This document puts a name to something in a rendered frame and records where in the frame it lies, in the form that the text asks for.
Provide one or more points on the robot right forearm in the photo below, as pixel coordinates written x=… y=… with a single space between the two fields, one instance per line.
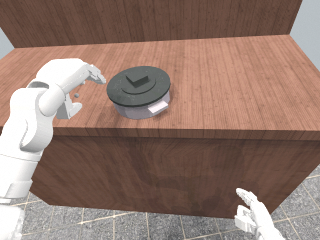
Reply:
x=267 y=232

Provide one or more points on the lid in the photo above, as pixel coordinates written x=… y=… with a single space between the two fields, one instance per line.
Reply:
x=121 y=92

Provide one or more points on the left robot upper arm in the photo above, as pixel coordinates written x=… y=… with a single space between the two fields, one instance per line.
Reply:
x=11 y=222

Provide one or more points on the table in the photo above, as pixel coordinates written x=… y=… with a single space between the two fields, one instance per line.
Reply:
x=244 y=109

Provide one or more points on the robot left hand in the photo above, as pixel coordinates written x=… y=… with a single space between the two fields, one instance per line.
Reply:
x=68 y=74

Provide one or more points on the robot right hand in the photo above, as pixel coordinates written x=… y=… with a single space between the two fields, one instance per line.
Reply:
x=258 y=215

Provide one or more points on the robot left forearm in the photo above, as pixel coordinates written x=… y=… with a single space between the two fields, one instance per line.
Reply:
x=26 y=134

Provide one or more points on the knob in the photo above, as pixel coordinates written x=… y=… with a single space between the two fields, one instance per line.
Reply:
x=136 y=77

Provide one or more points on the pot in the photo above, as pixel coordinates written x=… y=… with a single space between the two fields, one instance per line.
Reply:
x=144 y=112

